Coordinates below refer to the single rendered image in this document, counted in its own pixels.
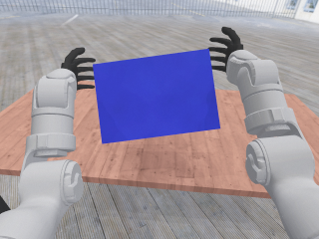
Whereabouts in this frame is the left robot upper arm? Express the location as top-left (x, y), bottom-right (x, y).
top-left (0, 159), bottom-right (84, 239)

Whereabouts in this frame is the robot right forearm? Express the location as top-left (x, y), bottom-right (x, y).
top-left (226, 50), bottom-right (315, 176)

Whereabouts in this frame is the carton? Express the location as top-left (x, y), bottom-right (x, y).
top-left (93, 49), bottom-right (220, 144)

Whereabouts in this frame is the robot left forearm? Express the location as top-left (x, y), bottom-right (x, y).
top-left (17, 68), bottom-right (77, 203)

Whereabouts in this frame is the right robot upper arm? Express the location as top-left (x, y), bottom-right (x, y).
top-left (245, 134), bottom-right (319, 239)

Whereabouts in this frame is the right robot hand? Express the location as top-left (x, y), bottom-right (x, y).
top-left (207, 26), bottom-right (243, 72)

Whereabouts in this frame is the table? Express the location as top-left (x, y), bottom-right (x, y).
top-left (0, 81), bottom-right (319, 214)

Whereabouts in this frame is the left robot hand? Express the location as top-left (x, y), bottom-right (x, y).
top-left (61, 47), bottom-right (96, 91)

